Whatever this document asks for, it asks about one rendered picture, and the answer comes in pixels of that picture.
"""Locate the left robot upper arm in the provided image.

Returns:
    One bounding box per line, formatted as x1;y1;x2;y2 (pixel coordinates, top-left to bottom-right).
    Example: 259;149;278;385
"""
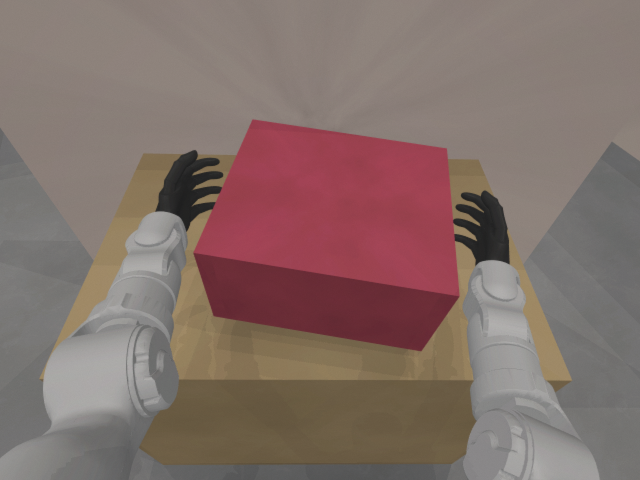
0;324;179;480

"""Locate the right robot hand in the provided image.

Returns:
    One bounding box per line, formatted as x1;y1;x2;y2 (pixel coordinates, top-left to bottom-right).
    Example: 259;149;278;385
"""
453;190;510;266

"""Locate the robot right forearm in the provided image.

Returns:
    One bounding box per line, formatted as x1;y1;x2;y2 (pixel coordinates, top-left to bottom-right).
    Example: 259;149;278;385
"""
462;260;600;479

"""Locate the pedestal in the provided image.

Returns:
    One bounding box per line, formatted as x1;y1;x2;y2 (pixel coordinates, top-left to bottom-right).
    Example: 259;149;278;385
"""
39;153;572;465

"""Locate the robot left forearm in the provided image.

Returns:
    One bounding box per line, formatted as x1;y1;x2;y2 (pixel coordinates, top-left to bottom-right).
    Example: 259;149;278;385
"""
43;211;188;422

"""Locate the right robot upper arm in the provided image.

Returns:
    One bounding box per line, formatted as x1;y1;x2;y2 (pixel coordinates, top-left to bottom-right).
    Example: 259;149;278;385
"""
463;408;600;480

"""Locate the left robot hand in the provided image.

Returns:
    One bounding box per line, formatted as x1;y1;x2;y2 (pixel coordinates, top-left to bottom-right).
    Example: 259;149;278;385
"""
155;150;223;232

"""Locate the carton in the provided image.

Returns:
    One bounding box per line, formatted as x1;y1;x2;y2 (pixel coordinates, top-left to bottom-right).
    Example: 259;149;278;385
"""
193;119;460;351

